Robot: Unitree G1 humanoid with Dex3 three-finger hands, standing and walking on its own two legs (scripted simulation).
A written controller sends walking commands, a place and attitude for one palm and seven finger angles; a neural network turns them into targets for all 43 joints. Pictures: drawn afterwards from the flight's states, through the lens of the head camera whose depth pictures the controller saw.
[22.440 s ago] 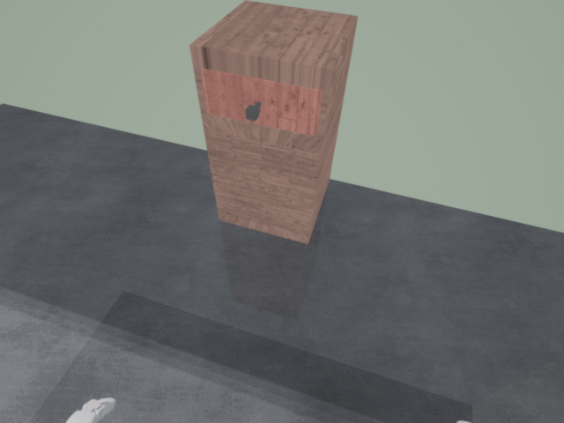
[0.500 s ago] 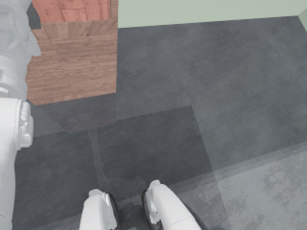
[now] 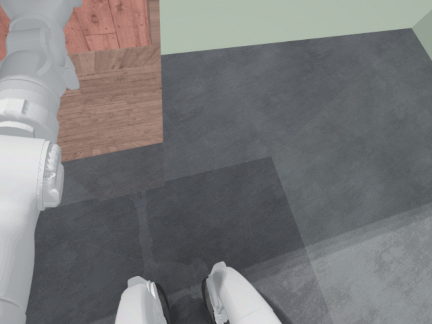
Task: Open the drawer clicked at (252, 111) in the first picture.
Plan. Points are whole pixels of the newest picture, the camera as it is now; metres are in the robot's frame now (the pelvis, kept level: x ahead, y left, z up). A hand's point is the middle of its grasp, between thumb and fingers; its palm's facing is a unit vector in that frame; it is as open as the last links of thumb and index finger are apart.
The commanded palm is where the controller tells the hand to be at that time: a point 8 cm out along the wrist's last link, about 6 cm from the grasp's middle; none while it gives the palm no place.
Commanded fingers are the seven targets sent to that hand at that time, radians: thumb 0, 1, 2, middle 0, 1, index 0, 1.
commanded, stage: move the hooked fingers above the handle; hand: left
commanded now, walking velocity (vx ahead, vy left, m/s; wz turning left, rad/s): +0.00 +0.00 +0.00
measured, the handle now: (43, 41) +0.66 +0.18 -0.01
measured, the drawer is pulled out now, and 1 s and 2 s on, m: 0.00 0.00 0.00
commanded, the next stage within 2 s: lift the fingers back up to retry in 1.02 s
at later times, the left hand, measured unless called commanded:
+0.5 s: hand (49, 26) +0.61 +0.14 +0.07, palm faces -0.13 -0.11 -0.99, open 13.8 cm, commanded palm +0.63 +0.13 +0.09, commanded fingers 0.00 -0.50 0.30 -0.30 -1.20 -0.30 -1.20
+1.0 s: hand (1, 26) +0.59 +0.19 +0.08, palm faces -0.19 -0.05 -0.98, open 13.8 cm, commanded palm +0.63 +0.13 +0.09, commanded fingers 0.00 -0.50 0.30 -0.30 -1.20 -0.30 -1.20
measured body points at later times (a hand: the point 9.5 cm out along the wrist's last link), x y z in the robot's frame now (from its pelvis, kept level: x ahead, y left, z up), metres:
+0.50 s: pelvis +0.00 +0.00 +0.01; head +0.18 +0.04 +0.42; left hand +0.61 +0.14 +0.12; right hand -0.08 -0.27 -0.07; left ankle +0.02 +0.08 -0.64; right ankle -0.01 -0.12 -0.64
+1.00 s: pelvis -0.01 +0.00 +0.02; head +0.18 +0.04 +0.43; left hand +0.60 +0.19 +0.14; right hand -0.09 -0.23 -0.08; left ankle +0.02 +0.08 -0.64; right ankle -0.01 -0.12 -0.64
